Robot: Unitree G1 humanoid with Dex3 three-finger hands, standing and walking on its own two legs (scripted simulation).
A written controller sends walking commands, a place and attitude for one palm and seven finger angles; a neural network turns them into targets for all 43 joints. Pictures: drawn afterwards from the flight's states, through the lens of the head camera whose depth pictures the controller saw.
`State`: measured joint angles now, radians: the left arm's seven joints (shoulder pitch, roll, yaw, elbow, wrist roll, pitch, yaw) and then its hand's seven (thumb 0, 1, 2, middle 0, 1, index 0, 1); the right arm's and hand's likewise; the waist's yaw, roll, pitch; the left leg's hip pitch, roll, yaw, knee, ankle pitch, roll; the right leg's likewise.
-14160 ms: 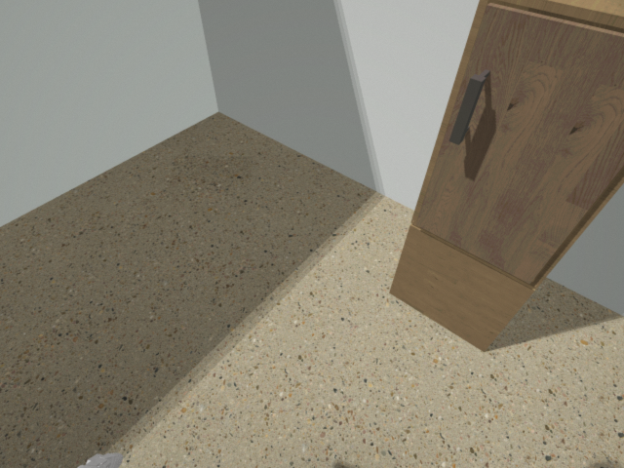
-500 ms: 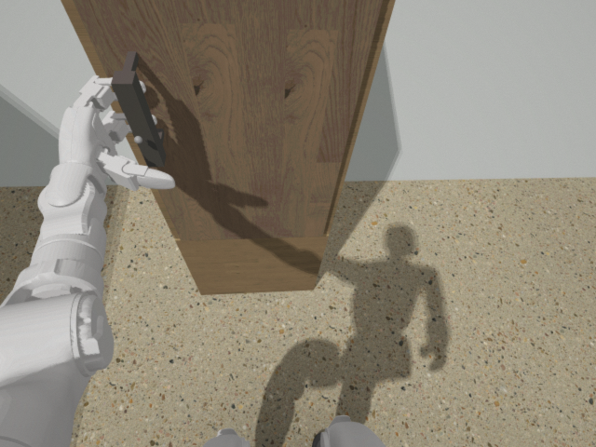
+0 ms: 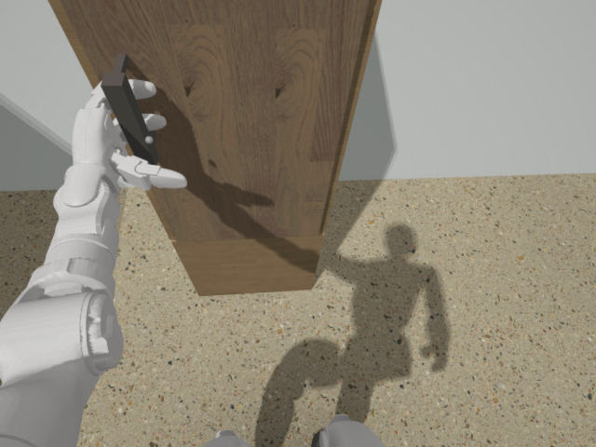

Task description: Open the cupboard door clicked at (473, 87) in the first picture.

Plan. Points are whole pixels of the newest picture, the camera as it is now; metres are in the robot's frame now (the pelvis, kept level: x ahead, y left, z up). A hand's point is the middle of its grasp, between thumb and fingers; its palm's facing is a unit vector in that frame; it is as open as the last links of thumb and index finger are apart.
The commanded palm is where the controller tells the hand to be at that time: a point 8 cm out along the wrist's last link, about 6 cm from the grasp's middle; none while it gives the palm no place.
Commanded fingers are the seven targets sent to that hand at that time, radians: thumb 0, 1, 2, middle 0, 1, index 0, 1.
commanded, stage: slide the fingers in behind the handle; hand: left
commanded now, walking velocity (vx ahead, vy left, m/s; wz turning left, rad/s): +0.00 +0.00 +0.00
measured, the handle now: (136, 114) +0.54 +0.18 +0.11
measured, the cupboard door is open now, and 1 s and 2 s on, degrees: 0 0 40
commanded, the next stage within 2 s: close the thumb around the handle in 0.18 s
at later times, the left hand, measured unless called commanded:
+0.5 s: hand (142, 138) +0.50 +0.17 +0.10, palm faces -0.01 -1.00 +0.00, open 12.5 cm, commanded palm +0.47 +0.22 +0.11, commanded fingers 0.00 0.17 0.59 -0.35 -1.27 -0.35 -1.27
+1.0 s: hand (150, 141) +0.49 +0.16 +0.10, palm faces -0.01 -1.00 +0.00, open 5.6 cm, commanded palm +0.47 +0.21 +0.11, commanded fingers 0.00 0.90 0.90 -0.40 -1.35 -0.40 -1.35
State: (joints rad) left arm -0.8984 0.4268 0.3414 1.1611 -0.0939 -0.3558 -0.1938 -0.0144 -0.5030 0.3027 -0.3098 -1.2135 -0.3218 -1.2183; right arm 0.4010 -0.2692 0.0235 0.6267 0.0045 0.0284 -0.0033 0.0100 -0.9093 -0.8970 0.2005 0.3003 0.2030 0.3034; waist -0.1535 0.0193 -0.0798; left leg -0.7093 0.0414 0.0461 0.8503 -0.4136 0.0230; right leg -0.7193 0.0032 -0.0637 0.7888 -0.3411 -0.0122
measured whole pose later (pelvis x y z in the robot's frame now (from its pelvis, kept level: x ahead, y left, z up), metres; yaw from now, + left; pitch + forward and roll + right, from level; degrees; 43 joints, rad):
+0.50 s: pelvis +0.00 +0.00 +0.00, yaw +0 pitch +16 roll -2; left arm -0.91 0.44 0.34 1.16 -0.10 -0.35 -0.21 -0.01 -0.29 0.39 -0.34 -1.24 -0.35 -1.24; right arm 0.40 -0.27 0.03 0.63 0.01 0.03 -0.01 0.01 -0.91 -0.90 0.20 0.30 0.20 0.30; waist -0.15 0.02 -0.08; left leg -0.72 0.04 0.04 0.85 -0.42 0.03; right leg -0.73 0.00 -0.06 0.79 -0.34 -0.01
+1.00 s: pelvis +0.01 +0.01 +0.00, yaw -1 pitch +15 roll -2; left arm -0.85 0.39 0.34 1.11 -0.10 -0.36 -0.18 0.01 0.72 0.84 -0.37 -1.34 -0.38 -1.34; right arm 0.40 -0.26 0.02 0.62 0.01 0.05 0.00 0.01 -0.91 -0.90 0.20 0.30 0.20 0.30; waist -0.15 0.03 -0.09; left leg -0.68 0.04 0.06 0.84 -0.42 0.03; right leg -0.70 0.00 -0.05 0.78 -0.34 0.00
